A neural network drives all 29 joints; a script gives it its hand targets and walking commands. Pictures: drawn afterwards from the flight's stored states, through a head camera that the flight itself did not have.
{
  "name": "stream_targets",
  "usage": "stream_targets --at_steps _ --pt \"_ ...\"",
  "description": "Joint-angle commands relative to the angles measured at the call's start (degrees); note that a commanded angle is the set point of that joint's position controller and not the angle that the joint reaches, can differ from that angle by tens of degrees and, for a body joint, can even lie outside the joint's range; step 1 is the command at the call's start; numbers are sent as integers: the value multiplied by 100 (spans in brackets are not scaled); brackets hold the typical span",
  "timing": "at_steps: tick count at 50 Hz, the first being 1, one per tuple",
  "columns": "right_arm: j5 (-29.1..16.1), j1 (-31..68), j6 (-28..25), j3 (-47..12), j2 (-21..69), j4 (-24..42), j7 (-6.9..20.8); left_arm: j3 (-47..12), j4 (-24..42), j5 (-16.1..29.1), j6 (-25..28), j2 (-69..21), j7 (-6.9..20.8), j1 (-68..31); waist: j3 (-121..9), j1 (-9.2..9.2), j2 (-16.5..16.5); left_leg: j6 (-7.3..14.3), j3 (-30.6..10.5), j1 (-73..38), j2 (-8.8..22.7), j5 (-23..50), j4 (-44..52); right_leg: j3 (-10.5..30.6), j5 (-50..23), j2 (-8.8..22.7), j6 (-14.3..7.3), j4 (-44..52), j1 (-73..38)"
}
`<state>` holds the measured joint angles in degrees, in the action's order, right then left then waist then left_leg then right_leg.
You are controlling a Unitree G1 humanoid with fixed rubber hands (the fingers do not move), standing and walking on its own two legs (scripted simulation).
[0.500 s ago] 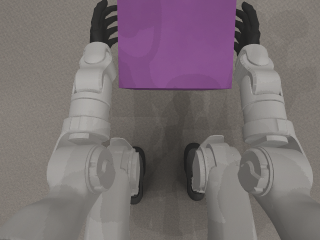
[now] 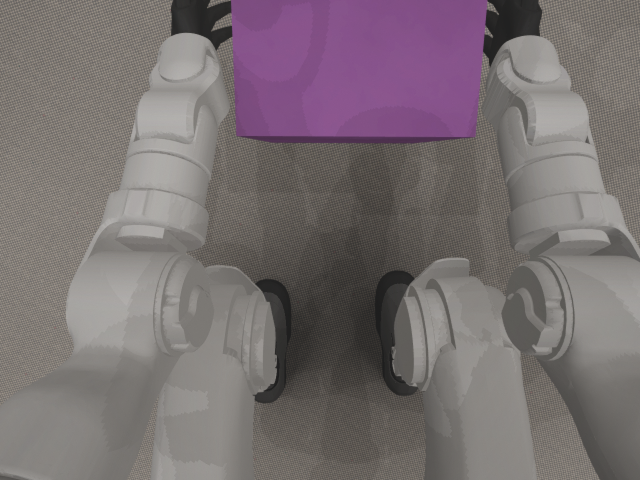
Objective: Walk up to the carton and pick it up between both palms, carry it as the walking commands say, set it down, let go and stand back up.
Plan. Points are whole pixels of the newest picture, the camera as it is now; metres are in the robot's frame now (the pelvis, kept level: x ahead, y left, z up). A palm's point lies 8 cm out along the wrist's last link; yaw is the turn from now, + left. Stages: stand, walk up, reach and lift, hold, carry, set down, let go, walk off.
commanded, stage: set down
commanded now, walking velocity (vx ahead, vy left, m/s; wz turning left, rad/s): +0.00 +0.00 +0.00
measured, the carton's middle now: (349, 50) +0.55 -0.04 -0.22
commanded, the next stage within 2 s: none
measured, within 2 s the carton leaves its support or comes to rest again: rests again in 0.50 s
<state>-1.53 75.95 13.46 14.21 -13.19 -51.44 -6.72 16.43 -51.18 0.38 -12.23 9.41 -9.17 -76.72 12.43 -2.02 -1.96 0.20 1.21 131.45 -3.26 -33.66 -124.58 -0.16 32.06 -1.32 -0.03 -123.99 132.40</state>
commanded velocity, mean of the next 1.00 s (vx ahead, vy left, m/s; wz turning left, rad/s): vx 0.00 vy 0.00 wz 0.00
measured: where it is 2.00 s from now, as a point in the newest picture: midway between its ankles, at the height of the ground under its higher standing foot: (333, 355)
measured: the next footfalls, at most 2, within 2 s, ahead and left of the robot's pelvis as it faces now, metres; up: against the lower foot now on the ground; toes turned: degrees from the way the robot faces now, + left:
none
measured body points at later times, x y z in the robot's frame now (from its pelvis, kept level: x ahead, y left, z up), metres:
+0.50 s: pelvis +0.00 +0.00 -0.01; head +0.35 -0.02 +0.26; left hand +0.55 +0.12 -0.17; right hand +0.54 -0.19 -0.17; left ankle +0.10 +0.11 -0.34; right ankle +0.11 -0.11 -0.34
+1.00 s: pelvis +0.00 +0.00 -0.01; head +0.35 -0.02 +0.25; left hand +0.55 +0.12 -0.18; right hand +0.54 -0.19 -0.18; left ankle +0.10 +0.11 -0.34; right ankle +0.11 -0.11 -0.34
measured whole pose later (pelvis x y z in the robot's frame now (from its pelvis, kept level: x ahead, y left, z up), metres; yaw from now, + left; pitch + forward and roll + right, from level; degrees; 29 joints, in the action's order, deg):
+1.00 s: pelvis +0.00 +0.00 -0.01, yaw +0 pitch +37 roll +0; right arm -1.9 79.9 11.3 13.7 -15.8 -59.5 -2.8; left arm 16.0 -59.6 0.3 -10.2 11.8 -6.9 -81.2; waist 17.5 -2.4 -2.0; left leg -0.1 0.9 131.2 -4.2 -33.6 -127.9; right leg -0.5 32.5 -1.0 -0.2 -127.3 131.6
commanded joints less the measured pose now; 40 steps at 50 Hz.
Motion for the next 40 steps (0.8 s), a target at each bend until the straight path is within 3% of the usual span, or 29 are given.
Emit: stream_targets --at_steps 1,13,23,29,40 --pt "-612 3671 -269 -2215 5355 1029 1679 -2225 599 511 120 -5449 1588 -3274 -7285 -161 198 -13 151 -3361 -549 2165 830 -246 -2367 -513 100 802 -3998" --pt "-622 3877 -353 -2038 5243 897 1680 -2049 411 542 199 -5293 1659 -3538 -6923 -151 190 2 168 -3041 -528 1889 739 -211 -2171 -493 59 721 -3893" --pt "-638 3824 -397 -1903 5177 684 1774 -2018 273 510 232 -5344 1688 -3526 -6604 -172 -28 0 155 -2987 -510 1914 664 -192 -2142 -480 14 630 -3621" --pt "-638 3753 -469 -1872 5122 647 1796 -2044 226 575 298 -5355 1673 -3493 -6462 -242 -26 -12 104 -2976 -531 2084 609 -202 -2283 -477 0 569 -3496" --pt "-601 3655 -522 -1781 4933 435 1830 -1907 -24 490 360 -5157 1652 -3348 -5935 -205 -5 -1 50 -2829 -525 1963 596 -175 -2094 -451 -8 526 -3191"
